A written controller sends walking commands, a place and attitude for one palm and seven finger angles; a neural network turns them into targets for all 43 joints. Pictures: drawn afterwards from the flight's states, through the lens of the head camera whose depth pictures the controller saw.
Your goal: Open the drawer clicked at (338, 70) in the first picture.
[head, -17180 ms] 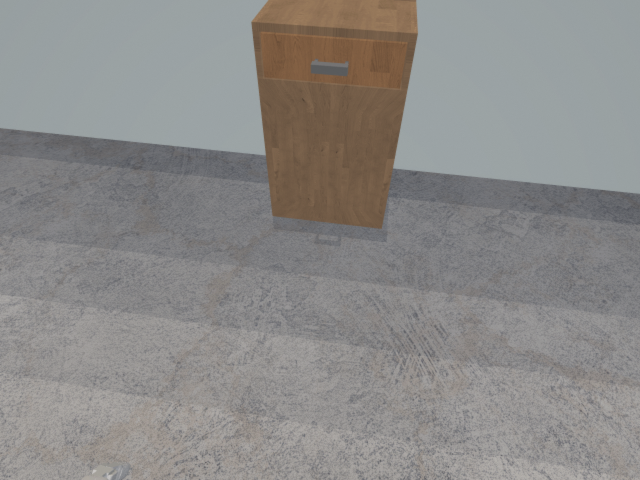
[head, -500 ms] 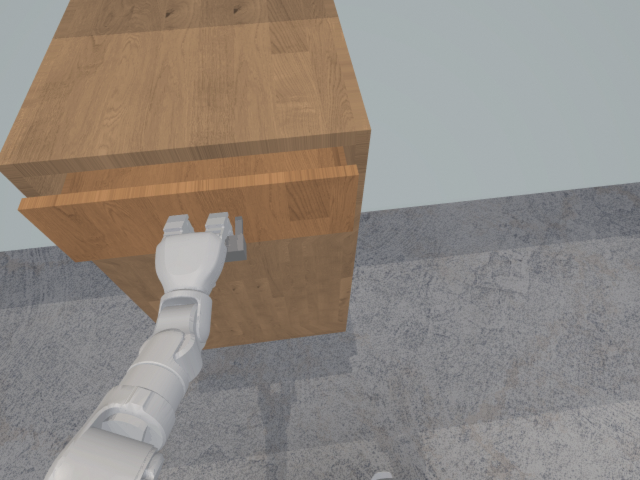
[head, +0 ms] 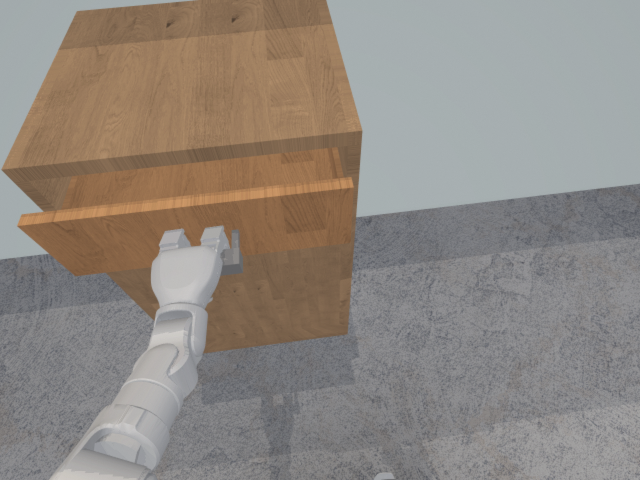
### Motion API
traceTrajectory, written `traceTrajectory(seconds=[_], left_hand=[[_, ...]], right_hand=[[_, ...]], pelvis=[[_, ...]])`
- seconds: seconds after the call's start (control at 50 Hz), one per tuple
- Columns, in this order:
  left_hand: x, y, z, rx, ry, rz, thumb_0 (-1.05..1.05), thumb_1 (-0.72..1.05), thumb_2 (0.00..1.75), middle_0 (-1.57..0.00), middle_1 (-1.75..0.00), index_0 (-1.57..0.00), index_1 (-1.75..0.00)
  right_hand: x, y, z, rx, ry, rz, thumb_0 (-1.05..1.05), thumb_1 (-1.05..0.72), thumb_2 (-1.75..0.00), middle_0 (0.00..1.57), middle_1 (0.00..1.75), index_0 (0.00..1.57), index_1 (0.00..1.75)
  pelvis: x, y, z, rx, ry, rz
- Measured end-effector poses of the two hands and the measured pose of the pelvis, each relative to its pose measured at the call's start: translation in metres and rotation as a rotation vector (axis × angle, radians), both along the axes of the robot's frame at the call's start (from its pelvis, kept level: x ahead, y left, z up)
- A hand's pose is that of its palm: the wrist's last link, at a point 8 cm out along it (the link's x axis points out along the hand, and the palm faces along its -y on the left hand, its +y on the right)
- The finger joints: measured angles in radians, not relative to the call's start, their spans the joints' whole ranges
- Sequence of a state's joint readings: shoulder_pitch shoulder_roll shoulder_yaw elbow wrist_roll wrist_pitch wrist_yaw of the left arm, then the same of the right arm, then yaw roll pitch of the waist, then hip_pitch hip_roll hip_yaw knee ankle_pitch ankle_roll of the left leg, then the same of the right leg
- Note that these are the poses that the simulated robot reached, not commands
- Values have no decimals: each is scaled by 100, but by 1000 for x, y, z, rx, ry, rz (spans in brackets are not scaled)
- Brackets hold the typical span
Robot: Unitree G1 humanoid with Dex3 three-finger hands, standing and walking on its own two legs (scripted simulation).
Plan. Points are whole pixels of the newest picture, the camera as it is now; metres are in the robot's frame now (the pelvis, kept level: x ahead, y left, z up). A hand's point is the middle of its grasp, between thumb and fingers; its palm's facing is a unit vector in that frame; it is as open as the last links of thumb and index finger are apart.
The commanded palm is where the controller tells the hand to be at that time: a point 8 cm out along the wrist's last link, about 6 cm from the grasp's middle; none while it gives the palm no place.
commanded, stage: pull the drawer open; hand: left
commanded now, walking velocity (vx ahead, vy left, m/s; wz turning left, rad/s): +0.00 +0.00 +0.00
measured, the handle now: (202, 252) +0.43 +0.18 -0.01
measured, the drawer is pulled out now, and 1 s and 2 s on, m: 0.08 0.29 0.30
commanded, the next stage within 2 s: open the thumb to release the handle in 1.48 s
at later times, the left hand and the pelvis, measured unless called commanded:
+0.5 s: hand (199, 371) +0.26 +0.16 -0.03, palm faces -0.01 -0.11 -0.99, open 6.0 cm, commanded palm +0.21 +0.16 +0.02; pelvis +0.00 -0.01 +0.01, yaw +1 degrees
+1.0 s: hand (196, 458) +0.17 +0.15 -0.03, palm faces -0.01 -0.15 -0.99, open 6.1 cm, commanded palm +0.11 +0.15 +0.02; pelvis -0.01 -0.02 -0.01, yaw +0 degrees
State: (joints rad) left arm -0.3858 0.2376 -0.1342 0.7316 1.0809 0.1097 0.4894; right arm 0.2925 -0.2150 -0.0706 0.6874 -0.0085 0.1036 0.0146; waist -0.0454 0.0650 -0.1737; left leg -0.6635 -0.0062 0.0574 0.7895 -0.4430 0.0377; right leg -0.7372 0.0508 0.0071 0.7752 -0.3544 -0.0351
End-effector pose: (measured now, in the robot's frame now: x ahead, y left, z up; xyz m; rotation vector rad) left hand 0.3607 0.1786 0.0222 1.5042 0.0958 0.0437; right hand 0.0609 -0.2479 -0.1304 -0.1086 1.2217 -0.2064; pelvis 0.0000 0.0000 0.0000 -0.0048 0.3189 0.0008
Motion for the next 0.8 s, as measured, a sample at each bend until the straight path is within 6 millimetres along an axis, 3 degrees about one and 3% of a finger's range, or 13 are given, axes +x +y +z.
traceTrajectory(seconds=[0.06, 0.14, 0.38, 0.5, 0.62, 0.8], left_hand=[[-16, -2, -1, -5, -17, -2, 3, 68, 74, -29, -135, -39, -135], [-38, -4, -1, -3, -29, 2, 3, 68, 75, -28, -135, -39, -135], [-92, -11, 0, -26, -11, 21, 4, 66, 74, -29, -135, -41, -135], [-117, -14, 1, -45, -15, 26, 5, 66, 73, -29, -135, -41, -135], [-142, -17, 1, -51, -19, 30, 6, 65, 74, -28, -135, -42, -135], [-178, -21, 1, -66, -21, 37, 6, 65, 74, -28, -135, -42, -135]], right_hand=[[-3, -4, 2, -2, 12, -6, 0, -91, -90, 20, 30, 20, 30], [8, -8, 5, -6, -15, 4, 1, -91, -90, 20, 30, 20, 30], [102, 6, 32, 12, -290, 109, 1, -91, -90, 20, 30, 20, 30], [135, 20, 46, 40, -391, 180, 1, -91, -90, 20, 30, 20, 30], [146, 30, 49, 73, -429, 227, 1, -91, -90, 20, 30, 20, 30], [134, 29, 38, 101, -407, 244, 1, -91, -90, 20, 30, 20, 30]], pelvis=[[2, 0, 2, 0, -12, -3], [3, 0, 3, -1, -32, -3], [1, -2, 6, 8, -97, 2], [-1, -6, 5, 13, -118, 7], [-3, -10, 3, 17, -130, 9], [-6, -16, -2, 24, -136, 1]])
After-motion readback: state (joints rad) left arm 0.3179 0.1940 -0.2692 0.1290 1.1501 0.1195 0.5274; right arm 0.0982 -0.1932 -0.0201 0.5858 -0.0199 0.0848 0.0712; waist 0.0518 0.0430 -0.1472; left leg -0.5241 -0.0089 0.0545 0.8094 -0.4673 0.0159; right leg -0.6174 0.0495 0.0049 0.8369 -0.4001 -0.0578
